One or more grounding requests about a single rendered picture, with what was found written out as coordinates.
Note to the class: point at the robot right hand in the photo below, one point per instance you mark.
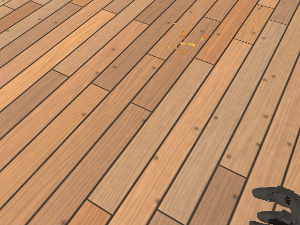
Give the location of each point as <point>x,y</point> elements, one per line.
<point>282,196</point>

